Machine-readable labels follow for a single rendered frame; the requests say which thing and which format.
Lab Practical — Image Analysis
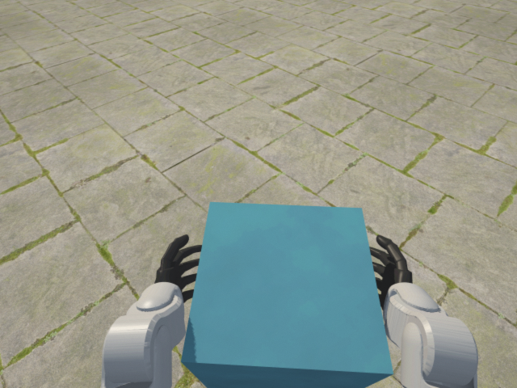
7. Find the robot right forearm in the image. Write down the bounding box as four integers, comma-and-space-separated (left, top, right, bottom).
383, 282, 478, 388

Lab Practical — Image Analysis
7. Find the robot left forearm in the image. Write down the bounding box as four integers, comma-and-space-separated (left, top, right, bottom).
101, 282, 186, 388

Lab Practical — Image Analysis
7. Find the right robot hand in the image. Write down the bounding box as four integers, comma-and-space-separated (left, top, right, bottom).
369, 235, 413, 309

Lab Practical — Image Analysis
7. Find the carton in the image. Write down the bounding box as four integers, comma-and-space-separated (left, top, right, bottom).
181, 202, 393, 388

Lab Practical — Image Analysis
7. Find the left robot hand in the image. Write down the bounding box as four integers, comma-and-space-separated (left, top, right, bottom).
154, 234, 202, 303

